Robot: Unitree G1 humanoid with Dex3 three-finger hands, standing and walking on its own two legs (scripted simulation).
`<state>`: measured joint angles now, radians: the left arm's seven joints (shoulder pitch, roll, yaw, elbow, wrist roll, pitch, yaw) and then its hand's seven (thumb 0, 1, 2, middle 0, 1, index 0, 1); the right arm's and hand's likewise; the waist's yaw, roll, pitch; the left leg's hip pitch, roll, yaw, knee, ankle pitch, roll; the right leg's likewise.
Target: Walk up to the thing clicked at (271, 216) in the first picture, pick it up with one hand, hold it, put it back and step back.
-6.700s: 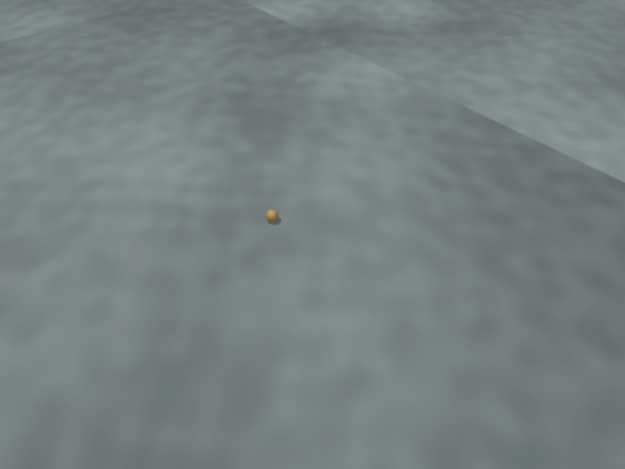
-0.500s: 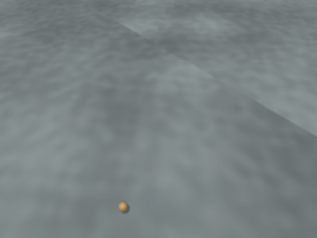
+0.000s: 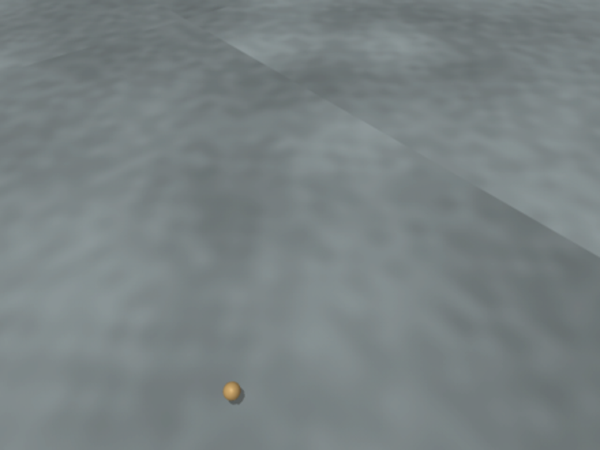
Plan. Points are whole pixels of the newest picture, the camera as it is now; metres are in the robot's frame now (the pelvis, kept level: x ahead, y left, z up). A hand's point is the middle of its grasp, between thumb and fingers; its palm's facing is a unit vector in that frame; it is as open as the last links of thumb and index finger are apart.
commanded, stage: walk up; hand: left
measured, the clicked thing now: (231, 390) +0.42 +0.26 -0.75
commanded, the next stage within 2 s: none
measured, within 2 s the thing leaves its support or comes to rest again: neither
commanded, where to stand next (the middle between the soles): +0.05 +0.03 m, yaw +0 degrees
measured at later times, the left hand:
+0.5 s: hand out of the picture +0.04 +0.32 -0.19, palm faces -0.02 -0.93 -0.36, open 7.4 cm
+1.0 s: hand out of the picture -0.09 +0.29 -0.15, palm faces -0.03 -0.90 -0.43, open 7.4 cm
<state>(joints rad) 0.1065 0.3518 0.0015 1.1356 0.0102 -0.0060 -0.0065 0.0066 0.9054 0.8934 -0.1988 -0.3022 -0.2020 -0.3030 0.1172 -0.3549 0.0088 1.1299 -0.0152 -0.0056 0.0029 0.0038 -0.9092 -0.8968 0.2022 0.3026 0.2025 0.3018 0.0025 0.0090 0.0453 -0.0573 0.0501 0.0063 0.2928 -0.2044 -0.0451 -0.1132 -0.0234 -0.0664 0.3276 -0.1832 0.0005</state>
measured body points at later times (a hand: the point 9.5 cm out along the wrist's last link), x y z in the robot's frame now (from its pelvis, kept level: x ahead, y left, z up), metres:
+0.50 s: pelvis -0.09 +0.06 -0.02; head -0.02 +0.09 +0.42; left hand +0.04 +0.37 -0.16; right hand -0.04 -0.26 -0.13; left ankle -0.08 +0.17 -0.75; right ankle -0.12 -0.09 -0.66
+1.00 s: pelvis -0.21 +0.03 -0.02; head -0.16 +0.01 +0.42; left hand -0.09 +0.33 -0.12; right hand -0.12 -0.30 -0.15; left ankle -0.24 +0.16 -0.70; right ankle -0.20 -0.08 -0.75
